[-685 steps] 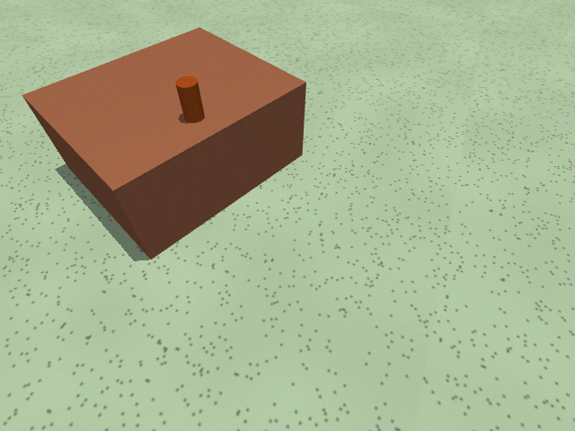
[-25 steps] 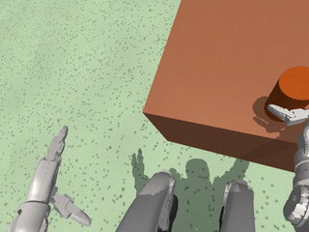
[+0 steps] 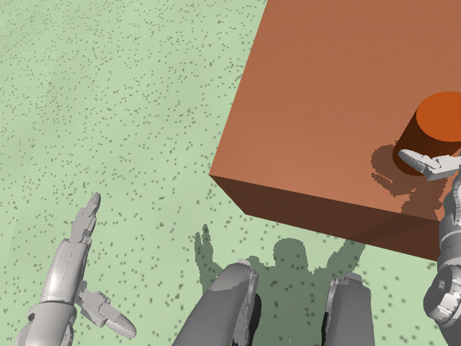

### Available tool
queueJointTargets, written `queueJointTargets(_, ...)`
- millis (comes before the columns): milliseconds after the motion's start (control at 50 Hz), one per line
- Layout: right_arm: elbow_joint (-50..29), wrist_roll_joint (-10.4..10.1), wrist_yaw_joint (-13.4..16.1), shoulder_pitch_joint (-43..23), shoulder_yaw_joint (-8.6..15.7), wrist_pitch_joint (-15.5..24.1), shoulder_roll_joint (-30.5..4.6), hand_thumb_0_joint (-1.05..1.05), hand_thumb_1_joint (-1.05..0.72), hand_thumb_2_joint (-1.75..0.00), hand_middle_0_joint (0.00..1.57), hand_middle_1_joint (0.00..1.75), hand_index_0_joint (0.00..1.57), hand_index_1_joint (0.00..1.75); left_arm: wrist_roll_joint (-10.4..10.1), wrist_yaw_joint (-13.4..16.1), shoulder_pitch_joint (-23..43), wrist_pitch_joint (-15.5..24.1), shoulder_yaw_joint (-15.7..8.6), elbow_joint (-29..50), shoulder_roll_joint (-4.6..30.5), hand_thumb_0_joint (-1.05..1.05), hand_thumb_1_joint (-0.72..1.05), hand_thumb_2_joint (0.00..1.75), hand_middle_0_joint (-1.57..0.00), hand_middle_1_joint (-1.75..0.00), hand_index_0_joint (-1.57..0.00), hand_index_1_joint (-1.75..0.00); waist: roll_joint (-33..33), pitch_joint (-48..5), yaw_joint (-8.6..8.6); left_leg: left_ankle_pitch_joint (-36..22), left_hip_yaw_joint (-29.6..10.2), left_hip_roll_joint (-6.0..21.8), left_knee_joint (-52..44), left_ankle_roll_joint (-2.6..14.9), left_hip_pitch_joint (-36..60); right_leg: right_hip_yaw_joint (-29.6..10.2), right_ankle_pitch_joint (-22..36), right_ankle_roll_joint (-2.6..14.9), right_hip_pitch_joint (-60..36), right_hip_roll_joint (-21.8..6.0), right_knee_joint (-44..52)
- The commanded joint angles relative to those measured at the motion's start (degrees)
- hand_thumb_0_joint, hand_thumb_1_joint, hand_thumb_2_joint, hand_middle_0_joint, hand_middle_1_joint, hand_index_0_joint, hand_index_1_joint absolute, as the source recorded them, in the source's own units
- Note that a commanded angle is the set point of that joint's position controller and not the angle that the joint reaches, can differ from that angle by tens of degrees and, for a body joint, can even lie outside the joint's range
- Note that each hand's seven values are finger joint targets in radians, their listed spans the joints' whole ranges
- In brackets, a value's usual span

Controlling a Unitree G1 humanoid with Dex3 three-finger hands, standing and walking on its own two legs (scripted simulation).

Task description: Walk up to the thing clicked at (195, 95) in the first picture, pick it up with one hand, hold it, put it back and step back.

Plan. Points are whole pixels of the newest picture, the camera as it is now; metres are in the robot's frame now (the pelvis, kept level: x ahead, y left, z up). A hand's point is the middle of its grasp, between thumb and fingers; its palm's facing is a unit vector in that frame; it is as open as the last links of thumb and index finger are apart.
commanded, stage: lift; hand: right
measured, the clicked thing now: (430, 139) +0.48 -0.21 -0.06
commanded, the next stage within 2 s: hold in 1.54 s
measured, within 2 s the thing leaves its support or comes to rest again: neither
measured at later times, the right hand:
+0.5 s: hand (455, 144) +0.43 -0.22 +0.02, palm faces +0.24 +0.97 -0.03, open 11.0 cm
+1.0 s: hand out of the picture +0.37 -0.20 +0.09, palm faces +0.23 +0.97 -0.04, open 11.0 cm
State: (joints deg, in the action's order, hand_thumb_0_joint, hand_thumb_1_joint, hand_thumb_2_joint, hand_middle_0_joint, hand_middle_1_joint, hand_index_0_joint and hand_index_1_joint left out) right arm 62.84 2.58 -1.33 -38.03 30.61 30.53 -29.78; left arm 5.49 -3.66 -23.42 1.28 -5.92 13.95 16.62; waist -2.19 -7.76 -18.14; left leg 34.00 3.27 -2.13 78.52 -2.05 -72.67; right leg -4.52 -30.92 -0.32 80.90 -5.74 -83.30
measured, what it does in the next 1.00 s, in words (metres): rises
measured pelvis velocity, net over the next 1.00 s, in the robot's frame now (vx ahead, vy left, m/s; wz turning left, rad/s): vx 0.02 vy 0.00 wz -0.06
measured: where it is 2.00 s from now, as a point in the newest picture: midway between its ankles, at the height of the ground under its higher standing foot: (285, 344)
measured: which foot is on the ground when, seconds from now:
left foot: down 0.00-1.00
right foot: down 0.00-1.00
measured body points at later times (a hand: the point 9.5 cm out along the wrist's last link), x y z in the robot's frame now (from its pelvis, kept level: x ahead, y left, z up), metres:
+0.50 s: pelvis +0.01 +0.00 +0.05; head +0.13 -0.06 +0.48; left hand +0.19 +0.26 +0.08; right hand +0.41 -0.27 +0.03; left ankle +0.03 +0.15 -0.58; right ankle +0.06 -0.12 -0.58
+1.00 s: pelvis +0.02 +0.00 +0.09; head +0.10 -0.03 +0.53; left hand +0.20 +0.26 +0.08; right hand +0.35 -0.25 +0.09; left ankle +0.03 +0.15 -0.58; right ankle +0.06 -0.12 -0.58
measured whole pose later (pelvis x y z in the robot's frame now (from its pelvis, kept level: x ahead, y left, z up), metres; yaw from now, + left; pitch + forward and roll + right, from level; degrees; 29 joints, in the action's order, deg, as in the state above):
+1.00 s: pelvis +0.02 +0.00 +0.09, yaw -3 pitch +14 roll +2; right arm 33.5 -4.3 0.8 -11.3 14.9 23.6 -11.7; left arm 2.0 0.9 -23.1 0.9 -4.9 -3.6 12.5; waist -1.5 -4.7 -6.3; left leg 28.9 0.0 0.6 58.3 -2.1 -43.1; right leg 0.3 -25.1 -0.2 48.7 -3.5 -60.1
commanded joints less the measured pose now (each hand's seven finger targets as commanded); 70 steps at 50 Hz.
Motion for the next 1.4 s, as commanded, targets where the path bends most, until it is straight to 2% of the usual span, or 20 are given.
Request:
queueJointTargets(0,-21.47,-3.05,-0.09,-29.26,-1.01,8.18,-12.22,0.0,-0.02,-1.35,1.26,1.47,1.32,1.47,-0.28,1.02,-5.75,2.34,-7.72,8.07,10.29,0.0,-0.53,0.05,-0.04,-0.05,-0.04,-0.05,26.8,-36.85,1.63,-19.33,0.83,-2.12,-8.88,3.21,7.55,-0.56,24.36,-0.47,-43.26,1.56,10.8)
queueJointTargets(40,-16.16,-3.67,-0.36,-24.18,-1.47,7.5,-9.21,0.0,-0.04,-1.33,1.26,1.46,1.31,1.46,-0.88,1.02,-5.84,2.55,-6.89,4.68,8.77,0.0,-0.53,0.05,-0.04,-0.05,-0.04,-0.05,23.25,-32.01,1.09,-19.3,1.24,-2.24,-10.06,2.92,6.49,-0.84,23.97,-0.16,-40.99,1.61,11.27)
queueJointTargets(80,-25.76,-2.43,0.63,-27.43,2.65,8.46,-18.08,0.0,-0.02,-1.32,1.25,1.45,1.31,1.45,-0.62,1.32,-0.04,3.05,-8.51,12.62,12.3,0.0,-0.54,0.05,-0.04,-0.05,-0.04,-0.05,24.01,-41.67,3.4,-22.36,0.95,-2.09,-9.49,2.86,11.33,-0.79,27.36,-0.13,-45.74,1.55,11.24)
queueJointTargets(160,-17.07,-4.6,-0.38,-20.88,-5.28,6.72,-2.67,0.0,-0.06,-1.32,1.27,1.46,1.32,1.46,-1.01,0.87,-6.34,2.43,-5.33,2.87,6.62,0.0,-0.53,0.05,-0.04,-0.05,-0.04,-0.05,21.31,-29.21,1.88,-18.91,0.77,-2.2,-12.53,2.82,9.5,0.0,21.05,0.01,-40.69,2.02,13.74)
queueJointTargets(200,-30.19,-3.72,0.91,-26.11,1.55,7.86,-15.86,0.0,-0.06,-1.32,1.27,1.46,1.32,1.46,-1.03,1.79,-0.06,3.09,-9.01,10.21,12.4,0.0,-0.54,0.05,-0.04,-0.05,-0.04,-0.04,21.82,-39.76,4.45,-21.39,0.26,-1.86,-12.61,2.63,14.77,0.03,22.47,0.0,-45.07,1.98,14.02)
queueJointTargets(220,-28.68,-3.08,1.13,-22.84,1.3,7.38,-15.45,0.0,-0.04,-1.32,1.26,1.46,1.31,1.46,-0.52,1.73,-0.67,2.55,-8.31,9.01,11.74,0.0,-0.54,0.05,-0.04,-0.05,-0.04,-0.05,21.7,-40.2,5.25,-22.2,0.45,-2.0,-12.6,2.53,15.42,0.19,24.42,-0.05,-46.99,1.93,14.41)
queueJointTargets(280,-24.27,-5.64,0.07,-16.24,-5.45,6.16,-1.78,0.0,-0.02,-1.33,1.26,1.46,1.31,1.46,-1.18,1.09,-7.62,1.92,-4.12,-0.27,5.3,0.0,-0.54,0.06,-0.04,-0.05,-0.04,-0.05,21.31,-30.01,5.52,-21.29,0.26,-1.9,-14.16,2.68,13.68,0.91,23.86,-0.09,-43.75,2.46,16.15)
queueJointTargets(340,-31.98,-4.68,0.96,-16.75,-2.4,6.21,-8.81,0.0,-0.04,-1.29,1.24,1.43,1.29,1.43,-1.14,1.92,-0.03,2.44,-7.21,7.86,10.35,0.0,-0.55,0.06,-0.04,-0.05,-0.04,-0.05,19.15,-38.34,6.92,-23.94,0.32,-1.9,-14.84,2.46,19.28,0.84,26.01,-0.06,-48.89,2.44,17.34)
queueJointTargets(420,-33.11,-6.91,0.77,-12.39,-8.77,4.73,3.09,0.0,0.0,-1.28,1.21,1.41,1.27,1.41,-1.83,2.06,-3.74,1.89,-4.26,0.45,5.5,0.0,-0.56,0.06,-0.04,-0.04,-0.03,-0.05,17.06,-28.61,6.51,-21.82,-0.06,-1.46,-17.83,2.36,19.25,1.63,21.29,0.08,-45.71,2.85,20.63)
queueJointTargets(460,-35.76,-5.96,1.77,-11.08,-4.51,4.42,-4.87,0.0,-0.02,-1.28,1.22,1.41,1.28,1.41,-1.99,2.68,-0.6,1.83,-6.18,2.8,8.91,0.0,-0.56,0.06,-0.04,-0.04,-0.03,-0.05,15.75,-33.21,9.1,-22.98,0.02,-1.53,-18.45,2.26,22.75,1.86,23.6,-0.05,-50.22,2.95,21.58)
queueJointTargets(500,-37.82,-6.56,1.49,-10.52,-9.28,3.78,1.4,0.0,-0.01,-1.29,1.23,1.42,1.28,1.42,-2.07,2.69,-3.18,1.33,-5.22,1.87,7.35,0.0,-0.55,0.06,-0.04,-0.04,-0.03,-0.05,13.82,-29.24,7.51,-23.13,-0.54,-1.31,-20.15,2.08,24.8,2.51,20.96,0.23,-48.01,3.38,22.69)
queueJointTargets(600,-36.24,-7.37,1.89,-3.42,-10.7,2.36,5.72,0.0,0.02,-1.28,1.21,1.41,1.27,1.41,-2.78,3.54,-1.84,1.67,-4.29,-2.71,5.76,0.0,-0.55,0.06,-0.04,-0.04,-0.03,-0.05,10.84,-22.0,9.27,-20.15,-0.39,-0.72,-22.59,2.2,24.81,2.97,17.23,-0.07,-47.77,3.62,26.88)
queueJointTargets(640,-42.07,-7.64,1.83,-6.52,-9.21,2.97,2.7,0.0,0.04,-1.27,1.2,1.41,1.26,1.41,-2.8,4.03,-3.41,1.76,-6.29,-4.51,7.32,0.0,-0.55,0.05,-0.04,-0.04,-0.04,-0.04,11.78,-24.55,9.84,-20.74,-0.84,-0.41,-23.17,2.17,26.8,3.12,18.05,-0.11,-49.96,3.64,27.23)
queueJointTargets(660,-40.09,-7.59,1.53,-2.92,-11.14,2.58,5.32,0.0,0.03,-1.27,1.21,1.41,1.27,1.41,-2.91,3.78,-1.88,2.05,-3.5,-4.33,4.85,0.0,-0.55,0.05,-0.04,-0.04,-0.03,-0.04,11.0,-23.25,10.54,-21.46,-0.94,-0.32,-23.66,2.07,27.63,3.5,18.56,0.02,-49.86,3.79,27.35)
queueJointTargets(840,-50.68,-8.96,1.89,-2.08,-12.45,2.29,6.23,0.0,0.01,-1.27,1.21,1.41,1.27,1.41,-3.53,5.08,-0.72,2.64,-5.21,-6.88,6.24,0.0,-0.54,0.05,-0.04,-0.04,-0.04,-0.04,9.65,-24.25,11.41,-22.77,-1.3,0.09,-26.12,1.92,31.92,3.93,19.76,-0.12,-54.35,4.02,30.32)
queueJointTargets(980,-48.4,-9.56,2.2,6.76,-14.56,0.42,11.06,0.0,0.03,-1.29,1.21,1.42,1.27,1.42,-4.05,5.46,0.28,2.7,-3.09,-8.84,3.48,0.0,-0.55,0.05,-0.04,-0.04,-0.03,-0.05,6.06,-18.04,12.07,-22.27,-1.52,0.41,-28.43,1.58,33.54,4.46,18.4,0.26,-52.93,4.34,32.58)
queueJointTargets(1020,-54.33,-9.3,2.62,2.09,-13.64,1.11,7.5,0.0,0.04,-1.29,1.21,1.43,1.27,1.43,-3.86,5.75,-0.21,2.71,-3.1,-10.16,3.77,0.0,-0.55,0.05,-0.04,-0.04,-0.04,-0.05,9.18,-19.82,13.11,-22.24,-2.07,0.75,-28.68,1.74,34.77,4.88,18.33,0.1,-54.5,4.39,32.69)
queueJointTargets(1060,-52.6,-9.63,2.31,5.89,-15.27,0.23,10.74,0.0,0.05,-1.3,1.2,1.43,1.27,1.43,-4.02,6.13,0.49,3.02,-5.3,-10.16,5.37,0.0,-0.55,0.05,-0.04,-0.05,-0.04,-0.05,6.94,-18.89,11.96,-22.38,-1.72,0.55,-28.85,1.64,34.1,4.5,18.64,0.14,-54.78,4.1,33.14)
queueJointTargets(1180,-55.46,-10.18,2.31,7.48,-16.01,-0.87,11.74,0.0,0.04,-1.28,1.19,1.41,1.26,1.41,-4.48,6.25,1.16,3.15,-3.48,-10.26,3.85,0.0,-0.55,0.05,-0.04,-0.05,-0.04,-0.05,6.5,-18.68,13.42,-23.69,-1.86,0.87,-30.46,1.48,37.57,4.84,20.01,0.14,-55.89,4.32,34.29)
queueJointTargets(1380,-58.92,-10.34,2.42,7.28,-15.47,-1.78,10.17,0.0,0.03,-1.3,1.2,1.43,1.27,1.43,-4.72,6.66,0.19,3.17,-4.13,-13.66,3.9,0.0,-0.55,0.05,-0.04,-0.05,-0.04,-0.05,6.84,-18.45,13.94,-26.77,-2.27,1.36,-31.94,1.29,39.54,5.27,23.85,0.25,-58.93,4.28,35.49)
